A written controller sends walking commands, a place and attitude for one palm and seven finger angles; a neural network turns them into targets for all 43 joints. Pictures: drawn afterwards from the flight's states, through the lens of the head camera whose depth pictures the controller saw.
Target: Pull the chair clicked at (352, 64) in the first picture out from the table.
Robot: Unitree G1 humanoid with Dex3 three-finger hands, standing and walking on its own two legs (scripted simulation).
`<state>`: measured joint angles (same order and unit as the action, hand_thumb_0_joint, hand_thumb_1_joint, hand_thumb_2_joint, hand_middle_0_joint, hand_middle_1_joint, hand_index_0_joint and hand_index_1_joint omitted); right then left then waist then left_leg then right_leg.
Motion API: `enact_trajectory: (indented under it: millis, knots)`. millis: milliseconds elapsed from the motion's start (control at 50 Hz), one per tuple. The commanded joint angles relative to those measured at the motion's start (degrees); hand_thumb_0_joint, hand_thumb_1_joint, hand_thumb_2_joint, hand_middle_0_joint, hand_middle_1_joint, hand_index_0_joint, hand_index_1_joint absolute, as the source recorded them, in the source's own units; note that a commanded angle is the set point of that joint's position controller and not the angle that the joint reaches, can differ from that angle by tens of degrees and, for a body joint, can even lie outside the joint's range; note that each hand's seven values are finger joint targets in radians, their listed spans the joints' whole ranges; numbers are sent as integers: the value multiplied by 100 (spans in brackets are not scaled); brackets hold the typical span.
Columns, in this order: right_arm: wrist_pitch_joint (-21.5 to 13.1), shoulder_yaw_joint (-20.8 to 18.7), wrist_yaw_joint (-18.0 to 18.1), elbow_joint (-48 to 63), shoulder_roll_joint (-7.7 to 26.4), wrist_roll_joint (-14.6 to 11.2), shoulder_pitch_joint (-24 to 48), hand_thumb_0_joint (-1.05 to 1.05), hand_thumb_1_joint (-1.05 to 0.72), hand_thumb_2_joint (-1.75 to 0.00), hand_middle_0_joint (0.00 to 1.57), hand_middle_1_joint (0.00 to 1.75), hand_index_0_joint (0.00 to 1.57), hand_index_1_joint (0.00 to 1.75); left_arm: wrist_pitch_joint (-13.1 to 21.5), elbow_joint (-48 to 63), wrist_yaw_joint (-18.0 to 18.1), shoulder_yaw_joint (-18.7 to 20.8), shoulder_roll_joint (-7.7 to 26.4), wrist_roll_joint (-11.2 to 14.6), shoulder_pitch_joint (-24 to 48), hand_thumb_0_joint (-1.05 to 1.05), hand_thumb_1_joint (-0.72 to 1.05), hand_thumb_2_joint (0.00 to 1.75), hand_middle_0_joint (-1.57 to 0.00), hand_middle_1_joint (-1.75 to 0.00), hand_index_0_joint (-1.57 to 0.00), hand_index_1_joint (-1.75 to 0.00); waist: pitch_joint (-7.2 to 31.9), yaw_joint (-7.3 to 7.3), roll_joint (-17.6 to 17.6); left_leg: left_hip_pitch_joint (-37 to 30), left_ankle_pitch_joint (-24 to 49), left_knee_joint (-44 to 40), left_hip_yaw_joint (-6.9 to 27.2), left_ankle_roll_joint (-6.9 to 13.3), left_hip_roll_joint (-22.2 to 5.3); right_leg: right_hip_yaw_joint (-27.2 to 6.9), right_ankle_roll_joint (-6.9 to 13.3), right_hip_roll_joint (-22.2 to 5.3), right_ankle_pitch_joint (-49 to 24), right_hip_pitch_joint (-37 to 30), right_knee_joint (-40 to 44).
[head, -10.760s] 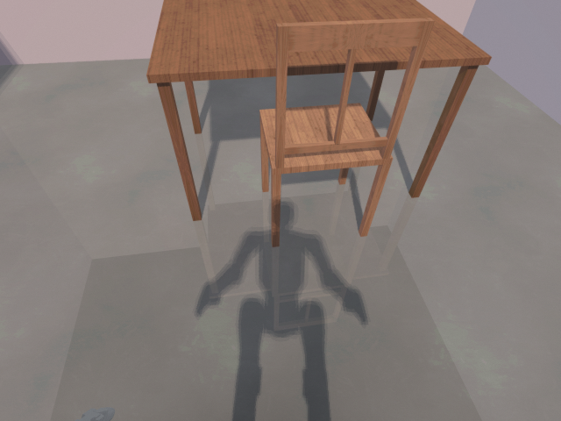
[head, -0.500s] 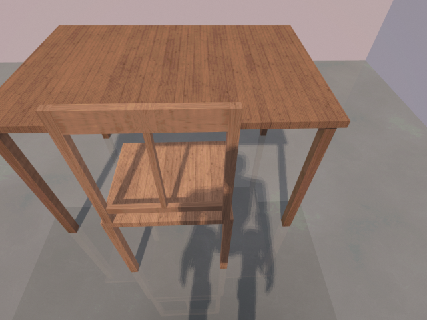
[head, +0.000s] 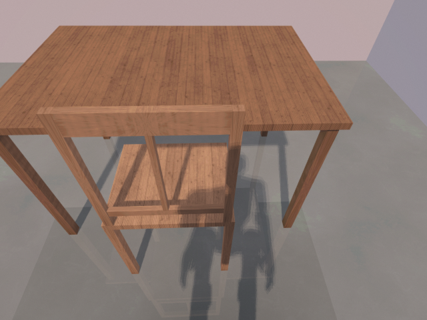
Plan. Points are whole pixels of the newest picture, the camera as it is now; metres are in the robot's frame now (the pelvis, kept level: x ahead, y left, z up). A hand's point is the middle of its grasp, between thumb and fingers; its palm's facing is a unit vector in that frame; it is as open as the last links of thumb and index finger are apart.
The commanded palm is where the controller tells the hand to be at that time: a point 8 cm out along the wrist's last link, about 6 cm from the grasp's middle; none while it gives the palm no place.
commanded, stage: look again from close up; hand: left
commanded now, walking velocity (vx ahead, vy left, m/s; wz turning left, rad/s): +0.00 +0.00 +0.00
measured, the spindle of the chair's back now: (158, 176) +0.48 +0.18 -0.07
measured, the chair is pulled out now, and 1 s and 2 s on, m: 0.00 0.00 0.00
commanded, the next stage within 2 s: none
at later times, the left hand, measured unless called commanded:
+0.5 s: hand out of the picture -0.03 +0.14 -0.18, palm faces +0.05 -0.99 -0.16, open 7.4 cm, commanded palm none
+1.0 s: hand out of the picture -0.03 +0.13 -0.18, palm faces +0.05 -0.99 -0.16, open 7.4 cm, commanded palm none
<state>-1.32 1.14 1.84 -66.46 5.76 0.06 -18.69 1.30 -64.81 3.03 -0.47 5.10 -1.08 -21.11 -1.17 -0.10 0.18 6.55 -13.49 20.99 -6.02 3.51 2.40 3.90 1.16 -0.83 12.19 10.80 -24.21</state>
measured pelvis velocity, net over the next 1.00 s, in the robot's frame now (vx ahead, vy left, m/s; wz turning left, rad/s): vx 0.02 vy -0.01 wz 0.00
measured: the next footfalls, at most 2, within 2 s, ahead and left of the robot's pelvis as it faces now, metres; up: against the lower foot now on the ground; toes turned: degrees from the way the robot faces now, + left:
none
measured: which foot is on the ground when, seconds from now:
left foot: down 0.00-1.00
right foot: down 0.00-1.00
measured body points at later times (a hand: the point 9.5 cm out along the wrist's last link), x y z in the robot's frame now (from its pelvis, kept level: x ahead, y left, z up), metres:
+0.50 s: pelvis +0.01 +0.00 +0.00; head +0.01 -0.01 +0.45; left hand -0.03 +0.19 -0.16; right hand -0.02 -0.20 -0.17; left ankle -0.02 +0.08 -0.74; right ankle +0.01 -0.10 -0.74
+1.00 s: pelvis +0.02 -0.01 +0.00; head +0.02 -0.02 +0.45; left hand -0.03 +0.18 -0.16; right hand -0.02 -0.21 -0.17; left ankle -0.02 +0.08 -0.74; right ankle +0.01 -0.10 -0.74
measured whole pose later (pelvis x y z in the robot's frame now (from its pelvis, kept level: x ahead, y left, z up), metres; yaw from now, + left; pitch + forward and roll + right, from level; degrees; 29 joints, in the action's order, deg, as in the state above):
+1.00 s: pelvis +0.02 -0.01 +0.00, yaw +0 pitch -1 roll +0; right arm -1.3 1.3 2.2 -66.9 5.8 0.0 -19.2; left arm 1.3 -65.1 3.0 -0.4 5.0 -1.0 -21.5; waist -0.5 0.1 -0.1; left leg 5.9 -14.9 21.5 -5.5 2.3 1.3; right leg 4.4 2.1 0.3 13.5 9.8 -24.1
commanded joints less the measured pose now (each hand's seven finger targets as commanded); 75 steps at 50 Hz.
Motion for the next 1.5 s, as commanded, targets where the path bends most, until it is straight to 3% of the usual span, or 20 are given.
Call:
enact_trajectory:
  millis: [0,400,540,640,760,1040,1100,1320,1480]
  knots:
    - [-31,-87,45,23,413,14,-542,0,-90,-90,20,30,20,30,65,60,14,79,429,30,-603,0,90,90,-20,-30,-20,-30,-431,17,-19,220,543,-522,897,-66,-876,-668,135,-584,-593,209,391]
    - [-41,-67,62,-32,389,8,-579,0,-90,-90,20,30,20,30,56,27,20,87,435,34,-620,0,90,90,-20,-30,-20,-30,-428,32,19,179,739,-454,854,-72,-889,-681,140,-583,-696,164,372]
    - [-32,-63,68,-17,391,11,-553,0,-90,-90,20,30,20,30,43,28,16,88,456,36,-611,0,90,90,-20,-30,-20,-30,-468,41,-118,175,757,-447,840,-74,-889,-685,150,-570,-679,193,393]
    - [-19,-66,65,-15,398,3,-572,0,-90,-90,20,30,20,30,44,38,15,89,461,31,-580,0,90,90,-20,-30,-20,-30,-552,29,54,248,624,-440,845,-81,-884,-694,146,-569,-574,219,438]
    - [-33,-66,69,-18,389,5,-587,0,-90,-90,20,30,20,30,60,36,18,94,467,36,-630,0,90,90,-20,-30,-20,-30,-380,34,10,150,819,-370,835,-79,-882,-710,162,-597,-776,128,416]
    - [-10,-55,72,-33,379,5,-617,0,-90,-90,20,30,20,30,45,38,9,90,455,32,-627,0,90,90,-20,-30,-20,-30,-558,33,-14,226,651,-393,837,-88,-878,-708,165,-553,-568,239,480]
    - [-30,-59,79,-29,383,6,-649,0,-90,-90,20,30,20,30,60,19,14,96,444,33,-663,0,90,90,-20,-30,-20,-30,-350,27,-6,93,843,-343,822,-83,-894,-692,166,-567,-770,136,430]
    - [6,-59,71,-31,345,-6,-649,0,-90,-90,20,30,20,30,60,44,15,93,477,40,-679,0,90,90,-20,-30,-20,-30,-573,37,13,262,537,-334,764,-102,-857,-754,172,-557,-528,236,566]
    - [-23,-54,85,-29,348,3,-700,0,-90,-90,20,30,20,30,72,52,22,110,470,40,-695,0,90,90,-20,-30,-20,-30,-328,34,-12,171,839,-263,775,-105,-881,-729,183,-569,-873,61,455]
